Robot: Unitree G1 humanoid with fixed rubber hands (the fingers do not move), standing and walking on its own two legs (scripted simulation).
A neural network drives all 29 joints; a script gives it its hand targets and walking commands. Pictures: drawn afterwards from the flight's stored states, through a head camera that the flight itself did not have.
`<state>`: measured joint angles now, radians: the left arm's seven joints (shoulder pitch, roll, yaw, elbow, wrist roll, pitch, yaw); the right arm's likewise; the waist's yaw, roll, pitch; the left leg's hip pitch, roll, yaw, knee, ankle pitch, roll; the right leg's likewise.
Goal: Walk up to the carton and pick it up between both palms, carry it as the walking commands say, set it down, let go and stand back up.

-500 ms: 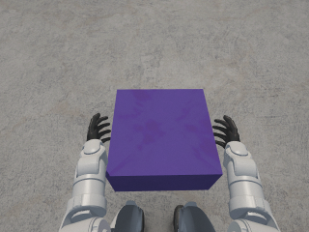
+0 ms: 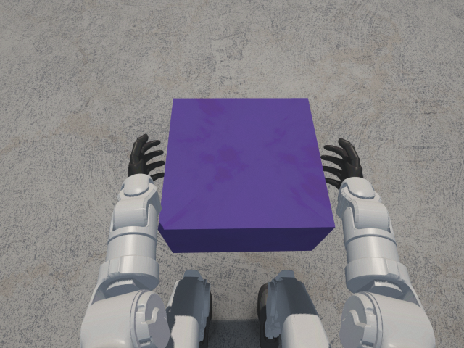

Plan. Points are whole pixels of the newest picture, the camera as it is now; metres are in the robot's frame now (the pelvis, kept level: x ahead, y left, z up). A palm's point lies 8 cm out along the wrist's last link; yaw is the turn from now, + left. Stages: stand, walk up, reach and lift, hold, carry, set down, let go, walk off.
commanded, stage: set down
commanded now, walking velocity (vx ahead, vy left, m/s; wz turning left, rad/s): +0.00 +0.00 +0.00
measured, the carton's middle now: (241, 173) +0.45 +0.00 -0.15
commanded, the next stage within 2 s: none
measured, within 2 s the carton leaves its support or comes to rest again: neither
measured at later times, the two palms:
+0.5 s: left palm (153, 184) +0.42 +0.19 -0.15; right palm (329, 187) +0.42 -0.18 -0.15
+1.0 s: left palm (161, 189) +0.43 +0.19 -0.24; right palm (313, 190) +0.44 -0.18 -0.24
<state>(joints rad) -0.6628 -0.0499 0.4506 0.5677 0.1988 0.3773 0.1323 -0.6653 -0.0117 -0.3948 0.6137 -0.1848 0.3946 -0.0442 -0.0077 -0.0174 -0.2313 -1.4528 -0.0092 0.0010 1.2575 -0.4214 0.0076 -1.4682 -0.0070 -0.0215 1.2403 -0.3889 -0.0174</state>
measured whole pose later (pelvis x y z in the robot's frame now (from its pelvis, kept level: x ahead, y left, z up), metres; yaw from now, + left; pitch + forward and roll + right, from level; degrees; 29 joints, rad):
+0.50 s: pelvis -0.01 +0.00 -0.08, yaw +1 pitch +43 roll +0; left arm -0.79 0.03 0.38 0.66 0.10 0.33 0.19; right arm -0.78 -0.10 -0.32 0.70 -0.07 0.34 -0.10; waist -0.02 -0.01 -0.25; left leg -1.80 -0.04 -0.02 1.54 -0.48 0.00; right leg -1.80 0.01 -0.01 1.52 -0.46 -0.01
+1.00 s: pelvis -0.04 +0.00 -0.15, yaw +2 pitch +44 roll +0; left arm -0.97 0.11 0.35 0.73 0.04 0.32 0.21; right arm -0.97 -0.17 -0.29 0.78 -0.04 0.33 -0.12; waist -0.01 0.00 -0.15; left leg -2.05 -0.05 -0.01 1.77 -0.50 -0.01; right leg -2.06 0.01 0.00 1.76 -0.48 0.00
